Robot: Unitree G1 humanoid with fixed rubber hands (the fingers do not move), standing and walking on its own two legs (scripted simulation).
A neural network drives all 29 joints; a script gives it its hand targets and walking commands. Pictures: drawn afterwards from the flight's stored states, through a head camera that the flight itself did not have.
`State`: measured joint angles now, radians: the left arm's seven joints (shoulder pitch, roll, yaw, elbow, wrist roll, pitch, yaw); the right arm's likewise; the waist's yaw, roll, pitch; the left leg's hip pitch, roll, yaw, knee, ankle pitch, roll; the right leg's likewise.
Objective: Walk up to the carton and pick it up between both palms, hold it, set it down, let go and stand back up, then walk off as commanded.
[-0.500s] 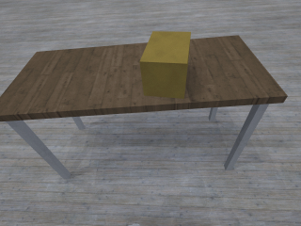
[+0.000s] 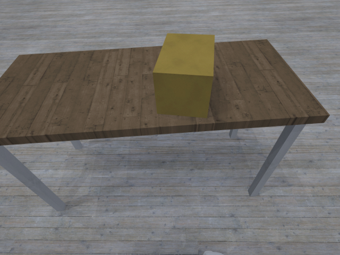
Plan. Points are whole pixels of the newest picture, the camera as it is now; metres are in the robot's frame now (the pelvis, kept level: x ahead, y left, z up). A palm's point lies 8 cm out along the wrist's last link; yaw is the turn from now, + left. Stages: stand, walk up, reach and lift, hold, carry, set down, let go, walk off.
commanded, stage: walk up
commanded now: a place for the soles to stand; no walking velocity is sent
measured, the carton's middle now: (186, 73) +0.69 -0.06 +0.06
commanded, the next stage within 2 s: none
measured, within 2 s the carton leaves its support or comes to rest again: neither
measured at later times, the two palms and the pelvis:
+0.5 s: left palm out of the picture +0.07 +0.30 -0.10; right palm out of the picture +0.08 -0.31 -0.10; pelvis +0.01 +0.00 +0.01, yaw +1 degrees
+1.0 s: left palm out of the picture +0.08 +0.31 -0.10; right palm out of the picture +0.09 -0.30 -0.10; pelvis +0.02 +0.01 +0.01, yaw +1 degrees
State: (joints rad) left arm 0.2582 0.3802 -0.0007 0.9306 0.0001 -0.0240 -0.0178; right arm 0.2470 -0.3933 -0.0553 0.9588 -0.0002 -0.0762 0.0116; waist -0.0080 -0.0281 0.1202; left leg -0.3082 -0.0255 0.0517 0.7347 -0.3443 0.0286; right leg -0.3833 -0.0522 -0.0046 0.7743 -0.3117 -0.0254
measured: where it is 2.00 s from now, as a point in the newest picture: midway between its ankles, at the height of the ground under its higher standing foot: outside the picture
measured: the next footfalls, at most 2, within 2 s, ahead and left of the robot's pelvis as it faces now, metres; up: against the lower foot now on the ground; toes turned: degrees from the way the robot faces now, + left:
right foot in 1.42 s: +0.15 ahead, -0.16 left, +0.00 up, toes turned -5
